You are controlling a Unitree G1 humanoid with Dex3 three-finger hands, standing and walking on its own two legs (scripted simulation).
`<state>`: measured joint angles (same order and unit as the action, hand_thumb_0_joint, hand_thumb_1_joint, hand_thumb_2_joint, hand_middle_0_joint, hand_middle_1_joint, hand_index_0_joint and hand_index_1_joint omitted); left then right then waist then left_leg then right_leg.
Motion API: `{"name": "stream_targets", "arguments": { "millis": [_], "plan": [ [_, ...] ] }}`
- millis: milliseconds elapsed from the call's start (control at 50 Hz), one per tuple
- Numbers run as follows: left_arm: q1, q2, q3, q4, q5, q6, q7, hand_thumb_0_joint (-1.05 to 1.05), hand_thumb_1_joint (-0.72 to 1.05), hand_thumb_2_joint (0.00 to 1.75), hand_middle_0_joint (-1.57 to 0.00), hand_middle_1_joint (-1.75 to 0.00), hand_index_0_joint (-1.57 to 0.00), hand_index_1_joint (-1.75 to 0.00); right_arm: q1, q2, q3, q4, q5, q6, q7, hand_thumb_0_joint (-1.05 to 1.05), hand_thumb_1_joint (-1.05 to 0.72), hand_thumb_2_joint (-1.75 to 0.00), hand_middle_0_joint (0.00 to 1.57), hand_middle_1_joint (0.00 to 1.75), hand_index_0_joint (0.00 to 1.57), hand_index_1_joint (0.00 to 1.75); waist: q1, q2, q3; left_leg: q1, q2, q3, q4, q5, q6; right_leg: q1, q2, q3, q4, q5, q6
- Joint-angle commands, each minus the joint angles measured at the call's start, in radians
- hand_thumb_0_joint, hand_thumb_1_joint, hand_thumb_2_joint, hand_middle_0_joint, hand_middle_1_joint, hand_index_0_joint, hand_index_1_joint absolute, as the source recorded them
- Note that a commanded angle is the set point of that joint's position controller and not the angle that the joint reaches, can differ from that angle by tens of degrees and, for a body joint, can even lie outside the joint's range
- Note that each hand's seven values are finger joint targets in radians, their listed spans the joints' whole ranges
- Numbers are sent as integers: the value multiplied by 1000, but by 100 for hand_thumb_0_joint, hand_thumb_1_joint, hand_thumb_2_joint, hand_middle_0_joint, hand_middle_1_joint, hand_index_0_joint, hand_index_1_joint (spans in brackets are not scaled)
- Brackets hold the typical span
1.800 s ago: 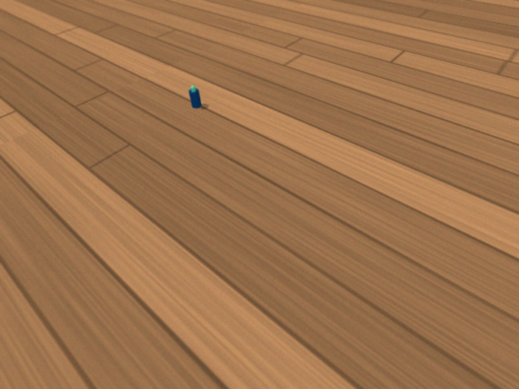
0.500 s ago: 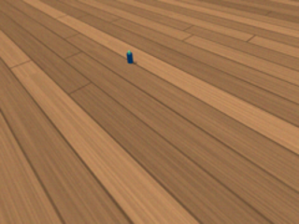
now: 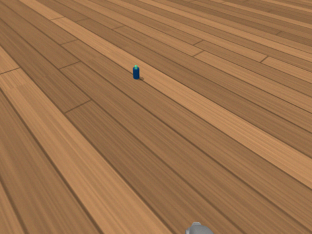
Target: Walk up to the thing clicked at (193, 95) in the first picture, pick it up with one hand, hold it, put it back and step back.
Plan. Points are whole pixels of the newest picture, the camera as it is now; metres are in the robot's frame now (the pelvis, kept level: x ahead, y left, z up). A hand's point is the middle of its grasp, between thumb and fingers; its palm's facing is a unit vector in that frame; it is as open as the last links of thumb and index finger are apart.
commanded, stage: walk up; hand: left
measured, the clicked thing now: (136, 71) +1.89 +0.19 -0.70
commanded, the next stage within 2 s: none
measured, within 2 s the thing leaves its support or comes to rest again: neither
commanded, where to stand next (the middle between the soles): +1.57 -0.04 m, yaw +3 degrees
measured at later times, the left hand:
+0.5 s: hand (87, 167) +0.39 +0.26 -0.14, palm faces +0.06 -0.94 -0.33, open 7.4 cm
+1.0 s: hand (93, 106) +0.71 +0.31 -0.15, palm faces -0.03 -0.95 -0.31, open 7.4 cm
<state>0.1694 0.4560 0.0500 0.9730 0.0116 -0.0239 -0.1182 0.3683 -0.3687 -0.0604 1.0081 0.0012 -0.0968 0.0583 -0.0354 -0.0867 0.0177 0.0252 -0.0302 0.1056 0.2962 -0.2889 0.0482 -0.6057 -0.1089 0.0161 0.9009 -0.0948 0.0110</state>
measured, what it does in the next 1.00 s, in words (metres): walks ahead: right foot, then left foot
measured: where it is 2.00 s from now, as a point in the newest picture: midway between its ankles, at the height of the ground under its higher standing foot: (156, 128)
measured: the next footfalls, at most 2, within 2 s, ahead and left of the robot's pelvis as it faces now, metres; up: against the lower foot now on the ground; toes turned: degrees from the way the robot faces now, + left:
right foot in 0.20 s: +0.34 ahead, -0.12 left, +0.00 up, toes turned -4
left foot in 0.64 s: +0.62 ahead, +0.16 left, +0.00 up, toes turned +10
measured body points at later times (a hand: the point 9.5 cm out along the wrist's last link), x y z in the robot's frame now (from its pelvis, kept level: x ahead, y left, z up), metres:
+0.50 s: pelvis +0.34 -0.01 -0.01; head +0.35 +0.00 +0.44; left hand +0.38 +0.31 -0.12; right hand +0.48 -0.32 -0.10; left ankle +0.44 +0.16 -0.69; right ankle +0.30 -0.11 -0.74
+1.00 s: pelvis +0.63 +0.04 +0.00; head +0.65 +0.06 +0.44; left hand +0.71 +0.36 -0.13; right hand +0.67 -0.28 -0.11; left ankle +0.58 +0.15 -0.74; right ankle +0.78 -0.12 -0.69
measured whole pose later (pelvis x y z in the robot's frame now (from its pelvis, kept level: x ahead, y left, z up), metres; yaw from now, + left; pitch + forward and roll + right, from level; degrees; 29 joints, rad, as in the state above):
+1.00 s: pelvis +0.63 +0.04 +0.00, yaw +2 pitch -3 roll +1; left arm 0.23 0.44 0.06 0.88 0.01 -0.02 -0.09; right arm 0.36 -0.37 -0.05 0.89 0.00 -0.11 0.04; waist -0.01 -0.08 0.08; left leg -0.04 0.03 0.14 0.39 -0.30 0.00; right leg -0.58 -0.12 0.03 0.83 -0.16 0.00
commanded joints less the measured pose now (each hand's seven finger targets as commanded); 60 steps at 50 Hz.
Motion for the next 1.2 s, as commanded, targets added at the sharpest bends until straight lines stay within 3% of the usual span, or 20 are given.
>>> {"name": "stream_targets", "arguments": {
  "millis": [0,100,180,200,220,240,360,520,620,640,660,680,740,780,1040,1100,1120,1140,1160,1180],
  "plan": [
    [-209,153,38,-143,0,-20,6,0,90,90,-20,-30,-20,-30,-29,-297,-76,-93,5,-40,-21,0,-90,-90,20,30,20,30,-17,160,143,-61,216,-145,-199,284,18,-55,8,-56,-205,77,-7],
    [-308,93,19,-179,-4,-26,14,0,90,90,-20,-30,-20,-30,30,-294,-79,-99,-5,-24,-37,0,-90,-90,20,30,20,30,-49,163,75,-5,201,-99,-97,506,-12,124,74,-161,-396,102,-61],
    [63,163,68,-80,-8,-33,46,0,90,90,-20,-30,-20,-30,22,-287,-78,-142,-21,-13,-51,0,-90,-90,20,30,20,30,120,115,-209,-95,164,-62,443,646,-14,675,113,-147,-419,23,-124],
    [239,227,100,-51,2,-37,59,0,90,90,-20,-30,-20,-30,59,-231,-56,-159,-22,-13,-49,0,-90,-90,20,30,20,30,189,30,-348,-300,124,-52,728,395,-15,951,-48,67,-373,-159,-173],
    [304,308,126,-51,9,-41,63,0,90,90,-20,-30,-20,-30,103,-209,-49,-179,14,-14,-52,0,-90,-90,20,30,20,30,210,-154,-443,-634,-39,-70,1036,-119,-70,1221,-347,585,-455,-150,-348],
    [250,307,134,-74,5,-41,71,0,90,90,-20,-30,-20,-30,65,-297,-53,-153,15,-12,-73,0,-90,-90,20,30,20,30,198,-76,-400,-774,11,-152,1092,-260,-57,1184,-400,687,-473,-124,-407],
    [35,167,84,-115,-11,-74,88,0,90,90,-20,-30,-20,-30,-39,-208,-42,-163,-3,-5,-28,0,-90,-90,20,30,20,30,57,9,12,-537,108,-188,833,-1,-2,463,-129,54,-599,208,-212],
    [8,209,80,-158,2,-88,44,0,90,90,-20,-30,-20,-30,-210,-200,-62,-201,-14,5,25,0,-90,-90,20,30,20,30,65,-38,72,-339,135,-37,311,306,-59,285,-82,-72,-674,-209,-194],
    [107,176,59,-159,5,-72,63,0,90,90,-20,-30,-20,-30,24,-299,-107,-136,-40,-6,4,0,-90,-90,20,30,20,30,-61,192,-87,33,83,-36,285,26,31,229,-39,-114,-159,88,-147],
    [168,113,39,-164,-1,-68,69,0,90,90,-20,-30,-20,-30,158,-373,-132,-119,-59,-12,-11,0,-90,-90,20,30,20,30,-117,396,-165,176,224,-269,207,-135,74,82,49,-130,163,-67,-103],
    [220,94,35,-174,-21,-64,76,0,90,90,-20,-30,-20,-30,153,-429,-136,-151,-43,-18,-18,0,-90,-90,20,30,20,30,-82,466,-212,273,465,-807,22,-152,137,-105,199,-16,340,-473,-65],
    [207,202,49,-151,-13,-53,94,0,90,90,-20,-30,-20,-30,56,-437,-145,-174,-11,-16,-22,0,-90,-90,20,30,20,30,-58,340,-213,233,512,-900,-40,-209,211,-114,125,97,389,-434,-92],
    [164,189,45,-121,-28,-64,84,0,90,90,-20,-30,-20,-30,-70,-306,-85,-202,7,-24,-39,0,-90,-90,20,30,20,30,10,159,-66,-38,345,-353,23,338,46,20,37,145,291,-223,-53],
    [203,164,47,-107,-37,-49,74,0,90,90,-20,-30,-20,-30,-78,-278,-73,-198,13,-34,-39,0,-90,-90,20,30,20,30,43,199,-47,-125,301,-215,15,463,60,95,26,102,240,-194,-33],
    [-44,112,56,-186,3,-31,15,0,90,90,-20,-30,-20,-30,-47,-308,-82,-213,-7,-25,-42,0,-90,-90,20,30,20,30,12,208,18,-132,285,-66,15,301,110,230,22,-76,-289,8,-48],
    [121,170,89,-135,7,-43,34,0,90,90,-20,-30,-20,-30,-38,-283,-73,-222,-8,-16,-51,0,-90,-90,20,30,20,30,114,69,-87,-183,248,-43,365,399,68,502,56,-65,-359,-78,-86],
    [240,222,113,-109,12,-54,49,0,90,90,-20,-30,-20,-30,27,-223,-50,-218,-7,-16,-48,0,-90,-90,20,30,20,30,158,-80,-177,-286,168,-2,628,280,30,662,-2,52,-416,-206,-104],
    [266,292,130,-123,13,-63,61,0,90,90,-20,-30,-20,-30,74,-155,-22,-235,-1,-12,-42,0,-90,-90,20,30,20,30,145,-275,-180,-505,48,-15,816,-168,1,775,-208,387,-512,-320,-136],
    [257,329,134,-122,-3,-58,63,0,90,90,-20,-30,-20,-30,52,-253,-46,-221,5,-6,-49,0,-90,-90,20,30,20,30,155,-233,-149,-652,15,-63,917,-234,-11,809,-307,678,-647,-347,-237],
    [209,309,129,-134,-21,-55,70,0,90,90,-20,-30,-20,-30,9,-290,-48,-201,-2,0,-56,0,-90,-90,20,30,20,30,145,-129,-91,-666,78,-121,973,-197,-14,733,-311,636,-648,-306,-249]
  ]
}}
